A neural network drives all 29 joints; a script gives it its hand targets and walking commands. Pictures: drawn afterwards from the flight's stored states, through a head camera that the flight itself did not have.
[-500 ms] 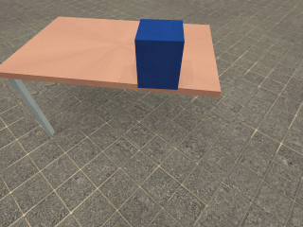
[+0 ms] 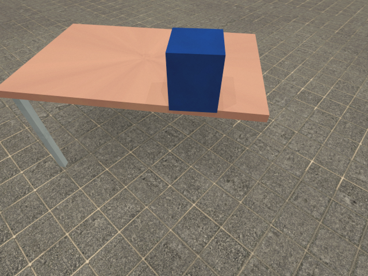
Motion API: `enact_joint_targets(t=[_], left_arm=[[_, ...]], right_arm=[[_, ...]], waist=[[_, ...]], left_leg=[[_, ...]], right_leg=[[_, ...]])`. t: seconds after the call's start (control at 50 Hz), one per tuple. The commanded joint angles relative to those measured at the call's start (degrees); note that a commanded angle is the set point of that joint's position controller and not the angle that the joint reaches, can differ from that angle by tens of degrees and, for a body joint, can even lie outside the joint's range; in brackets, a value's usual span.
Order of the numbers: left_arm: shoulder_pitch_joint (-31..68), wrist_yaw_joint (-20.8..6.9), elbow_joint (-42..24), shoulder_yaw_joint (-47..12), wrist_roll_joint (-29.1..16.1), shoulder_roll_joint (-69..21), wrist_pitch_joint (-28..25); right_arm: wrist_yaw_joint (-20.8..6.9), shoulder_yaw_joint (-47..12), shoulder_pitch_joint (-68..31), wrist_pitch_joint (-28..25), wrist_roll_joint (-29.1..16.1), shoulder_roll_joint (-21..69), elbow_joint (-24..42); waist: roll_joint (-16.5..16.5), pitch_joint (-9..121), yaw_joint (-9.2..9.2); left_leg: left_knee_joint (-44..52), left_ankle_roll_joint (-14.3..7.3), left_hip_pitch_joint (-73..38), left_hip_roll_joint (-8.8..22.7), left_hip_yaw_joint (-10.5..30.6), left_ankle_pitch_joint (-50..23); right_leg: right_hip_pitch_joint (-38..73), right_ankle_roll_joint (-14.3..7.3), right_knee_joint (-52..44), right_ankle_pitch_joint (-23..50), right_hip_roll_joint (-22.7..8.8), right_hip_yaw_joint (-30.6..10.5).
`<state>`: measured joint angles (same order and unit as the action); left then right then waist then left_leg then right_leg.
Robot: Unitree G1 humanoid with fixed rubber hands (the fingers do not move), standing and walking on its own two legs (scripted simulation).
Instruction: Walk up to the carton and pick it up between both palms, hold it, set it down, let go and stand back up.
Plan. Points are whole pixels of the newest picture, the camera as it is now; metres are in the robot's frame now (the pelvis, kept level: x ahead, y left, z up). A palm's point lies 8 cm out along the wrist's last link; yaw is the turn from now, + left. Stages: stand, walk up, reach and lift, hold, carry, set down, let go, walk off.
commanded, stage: stand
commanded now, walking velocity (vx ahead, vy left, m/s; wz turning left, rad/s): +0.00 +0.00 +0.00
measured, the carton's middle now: (195, 71) +0.87 +0.00 -0.01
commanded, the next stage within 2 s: walk up in 0.48 s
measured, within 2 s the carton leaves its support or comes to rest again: neither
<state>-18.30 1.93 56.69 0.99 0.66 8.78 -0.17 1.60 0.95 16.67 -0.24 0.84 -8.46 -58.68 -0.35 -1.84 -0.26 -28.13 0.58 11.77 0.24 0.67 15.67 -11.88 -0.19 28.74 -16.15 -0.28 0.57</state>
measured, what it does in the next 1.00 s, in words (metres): stands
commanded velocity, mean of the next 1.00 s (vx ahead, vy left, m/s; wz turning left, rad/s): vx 0.00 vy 0.00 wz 0.00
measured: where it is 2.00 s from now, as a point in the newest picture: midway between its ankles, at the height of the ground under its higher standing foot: (181, 247)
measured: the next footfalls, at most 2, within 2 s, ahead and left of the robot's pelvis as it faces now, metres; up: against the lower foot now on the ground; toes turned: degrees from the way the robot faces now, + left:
right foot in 1.44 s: +0.35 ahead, -0.07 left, +0.00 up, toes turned -9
left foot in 1.90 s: +0.57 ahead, +0.14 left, +0.00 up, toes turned +4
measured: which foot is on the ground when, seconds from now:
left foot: down 0.00-1.00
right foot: down 0.00-0.98, up 1.00-1.00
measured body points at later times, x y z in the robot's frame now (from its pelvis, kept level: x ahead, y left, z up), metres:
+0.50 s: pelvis -0.02 -0.01 +0.00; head -0.01 +0.00 +0.45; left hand -0.05 +0.20 -0.16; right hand -0.05 -0.21 -0.16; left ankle -0.01 +0.13 -0.74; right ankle -0.01 -0.12 -0.74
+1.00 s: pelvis +0.00 +0.04 -0.01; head +0.01 +0.06 +0.44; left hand -0.05 +0.29 -0.17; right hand -0.02 -0.21 -0.15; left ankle +0.02 +0.13 -0.74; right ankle -0.01 -0.11 -0.73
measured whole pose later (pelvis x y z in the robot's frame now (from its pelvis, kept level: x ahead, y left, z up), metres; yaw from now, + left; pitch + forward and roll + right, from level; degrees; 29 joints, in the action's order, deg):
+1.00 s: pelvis +0.00 +0.04 -0.01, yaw -1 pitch -2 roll +0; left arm -22.6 1.0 64.4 2.7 2.5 11.2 0.3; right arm 0.6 3.1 22.8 -3.8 2.9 -12.0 -57.1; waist -1.2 -2.2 0.7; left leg -30.7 -0.5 13.4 0.8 -6.7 17.6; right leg -14.7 -2.3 37.6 -28.9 -1.7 -3.2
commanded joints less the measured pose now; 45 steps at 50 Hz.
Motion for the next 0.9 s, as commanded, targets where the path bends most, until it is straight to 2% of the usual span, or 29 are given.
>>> enact_joint_targets(t=[0.0,0.02,0.06,0.12,0.18,0.2,0.26,0.3,0.32,0.34,0.4,0.42,0.46,0.5,0.54,0.56,0.58,0.6,0.62,0.64,0.66,0.68,0.7,0.72,0.74,0.76,0.82,0.86,0.88], left_arm=[[-2.8,0.7,0.4,1.0,0.0,4.7,-0.7],[-4.9,0.5,1.5,1.1,0.1,5.4,-0.6],[-3.6,0.4,1.8,1.1,-0.3,4.6,-0.6],[-3.7,0.4,3.4,0.6,-0.1,2.7,-0.6],[-4.3,0.2,4.2,0.7,0.0,3.4,-0.5],[-3.2,0.3,4.5,0.7,0.0,3.6,-0.5],[-3.5,0.2,5.3,0.4,-0.1,2.8,-0.5],[-3.6,0.5,5.7,0.5,0.1,2.8,-0.1],[-4.5,0.4,6.5,0.8,-0.1,3.1,-0.1],[-5.1,0.5,6.3,0.5,0.0,3.3,-0.1],[-3.7,0.5,6.5,0.1,0.2,1.3,-0.2],[-4.7,0.4,6.9,0.1,0.0,1.6,-0.1],[-5.3,0.4,7.5,0.1,-0.2,2.2,-0.4],[-5.9,0.5,7.7,0.3,-0.2,1.6,-0.6],[-5.0,0.4,7.8,0.3,0.0,1.6,-0.5],[-4.6,0.3,7.9,0.1,0.2,1.7,-0.6],[-4.3,0.5,8.1,0.4,0.1,2.1,-0.5],[-4.0,0.3,7.8,0.0,-0.1,1.5,-0.5],[-4.2,0.4,7.7,0.0,0.0,0.5,-0.6],[-4.2,0.3,7.5,0.3,0.0,1.8,-0.7],[-9.5,0.0,6.4,2.0,1.6,8.6,-1.4],[-9.5,0.1,6.4,2.4,1.9,9.5,-1.1],[-11.3,0.3,7.1,2.7,1.9,9.7,-0.7],[-11.2,0.6,7.6,2.8,1.6,10.2,-0.6],[-9.5,0.8,7.0,3.1,1.4,10.7,-0.6],[-6.7,0.9,6.0,3.3,1.7,10.8,-0.8],[-5.2,-0.1,5.2,3.3,2.0,8.2,-1.7],[-1.5,-0.3,4.3,3.2,1.6,8.7,-1.5],[2.2,-0.4,3.6,3.4,1.8,9.9,-1.1]], right_arm=[[0.6,1.2,3.7,-0.7,-0.3,-5.4,-0.6],[0.4,1.0,3.6,-0.7,0.0,-5.3,-0.6],[0.5,1.0,2.9,-0.8,-0.4,-4.3,-1.1],[0.5,1.0,4.2,-0.3,-0.2,-4.4,-2.9],[0.5,0.6,3.7,-0.2,-0.4,-3.6,-3.6],[0.5,1.0,4.4,-0.2,-0.2,-5.0,-4.1],[0.4,0.4,5.4,0.2,-0.4,-2.8,-5.1],[0.5,-0.2,4.2,0.3,-0.4,-1.2,-5.3],[0.6,0.0,4.1,0.1,-0.2,-2.5,-5.1],[0.6,0.2,4.8,0.2,-0.3,-2.8,-5.7],[0.7,-0.2,4.2,0.1,-0.2,-2.0,-5.8],[0.6,-0.1,4.1,-0.1,-0.1,-2.3,-6.2],[0.5,0.4,4.1,-0.1,-0.2,-3.4,-5.8],[0.5,-0.2,4.3,0.0,-0.1,-0.6,-6.3],[0.8,-0.2,5.5,-0.2,-0.1,-1.4,-6.8],[0.8,-0.1,6.2,0.1,-0.2,-2.0,-7.2],[0.7,0.1,6.4,-0.2,-0.1,-2.0,-6.6],[0.8,0.2,6.3,0.0,0.0,-2.5,-6.9],[0.6,0.3,6.4,0.3,-0.2,-1.7,-6.9],[0.9,0.0,7.2,0.4,0.0,-0.6,-7.6],[0.1,1.2,9.9,-0.7,2.4,-7.0,-5.8],[-0.1,1.5,7.7,-0.6,2.4,-6.5,-4.5],[-0.3,1.2,5.7,-0.5,2.5,-4.9,-3.0],[-0.8,1.0,5.9,-0.6,2.7,-3.1,-2.1],[-1.2,0.7,5.7,-1.0,2.8,-2.6,-0.6],[-1.5,0.7,5.8,-1.4,2.7,-1.7,0.0],[-1.9,1.5,6.6,-3.0,2.7,-3.8,0.8],[-2.0,2.0,10.5,-3.2,2.4,-3.4,0.5],[-1.7,2.0,16.8,-3.2,2.0,-3.3,-0.6]], waist=[[1.4,-1.7,0.34],[0.1,-0.8,-0.17],[1.2,-0.4,-0.08],[-1.1,-1.5,0.33],[0.3,-2.9,-0.04],[1.2,-3.1,0.59],[-1.3,-4.5,0.99],[-0.3,-4.6,0.12],[-1.8,-3.6,-0.34],[1.5,-5.6,-0.39],[0.6,-4.7,-0.17],[2.8,-3.8,-0.58],[-0.9,-2.7,-0.38],[1.7,-2.9,-0.77],[0.9,-2.7,0.10],[0.2,-5.4,0.44],[-3.0,-2.9,0.87],[0.8,-4.9,0.59],[-1.6,-3.4,0.62],[0.3,-4.6,0.43],[-0.1,0.9,0.16],[-2.5,-4.6,-0.93],[-5.4,-7.7,-2.10],[-9.6,-8.7,-1.99],[-9.0,-10.1,-1.78],[-7.6,-10.1,-0.64],[-6.6,-6.3,-0.13],[-6.5,-3.8,2.67],[-3.9,-1.5,6.44]], left_leg=[[5.3,-2.9,1.2,3.8,3.7,-10.5],[5.3,-2.9,-1.1,3.6,3.4,-10.0],[5.5,-2.9,-1.7,4.1,3.6,-10.0],[6.3,-2.6,-0.8,3.9,3.5,-8.2],[7.2,-2.5,-1.0,4.0,3.4,-5.3],[7.1,-2.3,-1.2,3.7,3.2,-4.1],[7.2,-1.4,1.0,3.3,2.7,-4.6],[7.3,-1.2,1.6,3.2,2.7,-2.7],[7.9,-1.5,2.2,3.7,2.9,-3.0],[8.2,-1.4,3.0,3.3,2.9,-1.5],[8.8,-1.6,3.8,4.1,3.5,-0.8],[8.8,-1.6,3.7,3.9,3.5,-0.4],[7.6,-1.6,1.3,3.7,3.3,-3.3],[7.1,-1.1,2.2,3.0,2.4,-2.8],[7.2,-1.3,0.4,3.7,3.0,-4.1],[6.7,-1.3,1.3,3.4,2.7,-4.0],[7.6,-1.5,1.1,4.0,3.4,-3.6],[7.8,-1.3,2.6,3.9,3.2,-3.1],[7.0,-1.0,1.4,2.9,2.3,-2.9],[6.8,-1.1,0.4,3.1,2.1,-3.0],[1.8,-3.1,2.7,1.5,2.6,26.1],[-1.3,-2.1,11.4,0.1,0.9,30.1],[-7.8,-1.2,15.6,-1.5,-2.1,26.3],[-16.9,-0.7,17.0,-1.7,-4.4,18.9],[-19.6,-0.6,19.2,1.4,-3.3,15.7],[-18.6,-0.6,18.3,3.7,-2.5,14.2],[-13.3,-0.4,11.3,2.4,-4.9,10.9],[-5.3,-0.4,-2.1,-0.5,-9.3,5.6],[0.6,-0.1,-11.7,-2.2,-11.3,2.0]], right_leg=[[1.4,-2.6,-5.3,11.2,-4.4,-3.7],[0.8,-2.5,-5.7,10.7,-4.2,-4.0],[0.1,-2.6,-6.1,10.1,-4.1,-3.9],[1.2,-2.3,-7.0,8.4,-4.4,-4.1],[-0.8,-2.2,-7.5,6.6,-3.7,-3.5],[-1.0,-1.8,-7.9,5.9,-3.6,-3.9],[-1.1,-1.5,-8.8,3.5,-3.9,-4.0],[-1.2,-1.5,-8.9,2.0,-3.5,-4.1],[0.2,-1.7,-8.8,1.5,-3.4,-4.0],[-1.2,-1.5,-9.3,1.2,-3.9,-4.3],[0.0,-2.0,-8.0,3.0,-4.1,-4.2],[0.6,-2.0,-8.2,2.5,-3.9,-4.2],[-0.7,-2.1,-9.7,0.8,-4.0,-4.9],[-1.0,-1.6,-9.4,1.1,-3.8,-4.6],[-1.9,-1.8,-9.5,2.9,-3.8,-4.3],[-3.5,-1.9,-10.0,2.6,-4.1,-4.7],[-1.8,-1.8,-9.9,1.8,-3.6,-4.3],[-2.9,-1.8,-9.4,2.8,-3.5,-4.0],[-2.8,-1.9,-10.8,-1.0,-4.0,-5.0],[-4.4,-1.7,-11.0,-1.7,-4.1,-5.3],[-0.7,-4.2,-9.2,-31.5,-3.7,-8.5],[-1.5,-5.4,-12.5,-38.1,-6.2,-13.0],[-2.3,-7.7,-17.5,-42.2,-10.6,-19.3],[-3.2,-10.5,-21.1,-42.5,-16.5,-25.5],[-2.4,-11.9,-20.7,-36.7,-19.3,-26.5],[-2.9,-11.9,-19.8,-32.5,-20.0,-25.8],[-0.7,-8.9,-17.3,-22.3,-12.8,-16.8],[-6.6,-6.7,-12.1,-20.0,-7.4,-9.4],[-11.6,-5.5,-5.6,-21.2,-4.8,-6.6]])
